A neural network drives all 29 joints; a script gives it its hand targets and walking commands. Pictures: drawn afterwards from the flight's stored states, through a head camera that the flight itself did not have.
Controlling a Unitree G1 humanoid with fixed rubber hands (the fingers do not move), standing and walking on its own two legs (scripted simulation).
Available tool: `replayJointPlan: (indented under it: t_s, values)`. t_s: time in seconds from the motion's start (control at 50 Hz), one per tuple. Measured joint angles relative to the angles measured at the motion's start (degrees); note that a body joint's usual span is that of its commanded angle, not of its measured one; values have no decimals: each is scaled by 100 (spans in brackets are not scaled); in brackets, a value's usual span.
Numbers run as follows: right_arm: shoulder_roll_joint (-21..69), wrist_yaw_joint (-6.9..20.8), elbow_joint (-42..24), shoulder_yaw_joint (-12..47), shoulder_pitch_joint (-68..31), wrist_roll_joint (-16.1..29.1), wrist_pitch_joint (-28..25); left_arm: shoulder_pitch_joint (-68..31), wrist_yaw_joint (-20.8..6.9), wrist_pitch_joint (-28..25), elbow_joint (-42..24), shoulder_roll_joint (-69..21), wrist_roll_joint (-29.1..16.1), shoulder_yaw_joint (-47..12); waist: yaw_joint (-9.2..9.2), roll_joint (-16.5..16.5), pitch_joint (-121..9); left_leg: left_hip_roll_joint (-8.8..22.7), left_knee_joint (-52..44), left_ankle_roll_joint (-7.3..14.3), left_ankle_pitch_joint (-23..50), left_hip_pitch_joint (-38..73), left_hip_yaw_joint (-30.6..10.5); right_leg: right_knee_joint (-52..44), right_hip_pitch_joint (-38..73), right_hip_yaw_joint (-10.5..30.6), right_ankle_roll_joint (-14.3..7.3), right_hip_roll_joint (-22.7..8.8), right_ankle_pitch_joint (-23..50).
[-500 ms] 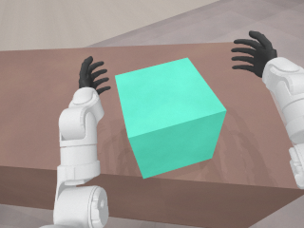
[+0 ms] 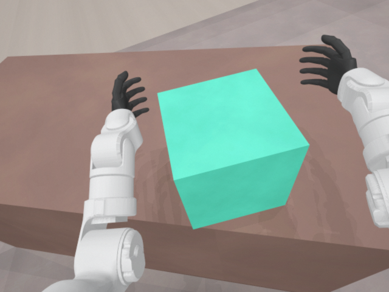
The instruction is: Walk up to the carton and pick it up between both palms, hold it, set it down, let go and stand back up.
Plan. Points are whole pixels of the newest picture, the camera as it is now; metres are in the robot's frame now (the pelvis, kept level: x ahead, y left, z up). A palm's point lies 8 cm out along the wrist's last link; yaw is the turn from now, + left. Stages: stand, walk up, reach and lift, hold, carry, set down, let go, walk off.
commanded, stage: reach and lift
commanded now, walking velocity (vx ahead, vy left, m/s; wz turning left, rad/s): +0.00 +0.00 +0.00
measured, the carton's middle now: (223, 151) +0.40 +0.06 +0.04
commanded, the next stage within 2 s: none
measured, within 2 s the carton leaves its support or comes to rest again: neither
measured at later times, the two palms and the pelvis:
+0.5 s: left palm (144, 140) +0.37 +0.22 +0.10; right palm (315, 108) +0.50 -0.12 +0.10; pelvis +0.00 +0.00 +0.00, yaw +0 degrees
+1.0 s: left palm (149, 138) +0.37 +0.21 +0.10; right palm (300, 108) +0.49 -0.09 +0.10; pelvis +0.00 +0.00 +0.00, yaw +0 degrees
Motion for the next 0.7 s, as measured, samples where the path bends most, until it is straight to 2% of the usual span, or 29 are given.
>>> replayJointPlan:
  t_s: [0.14,0.24,0.38,0.46,0.7]
  values:
    - [289,8,16,-278,434,-446,-431,463,-39,-559,183,-198,189,-94,-75,-21,65,16,79,-11,-42,-97,-45,6,-50,-39,-13,18,-18]
    - [468,-45,-145,-335,707,-549,-867,708,-62,-1057,241,-360,338,-120,-103,-10,56,44,133,-25,-50,-256,-58,-18,-171,-46,-17,47,18]
    - [555,-129,335,-337,702,-657,-1270,618,-20,-1725,874,-469,405,-185,29,-3,20,55,118,-15,-15,-422,-23,7,-372,-10,-18,56,44]
    - [629,-223,314,-289,758,-634,-1514,618,-31,-2079,1068,-470,416,-169,41,-49,-54,52,111,-19,8,-555,-34,40,-519,-22,-21,52,41]
    - [754,-315,678,-261,503,-556,-1730,621,46,-2382,1202,-589,594,-139,12,-93,-98,36,119,-12,11,-620,-54,11,-557,-40,-15,39,55]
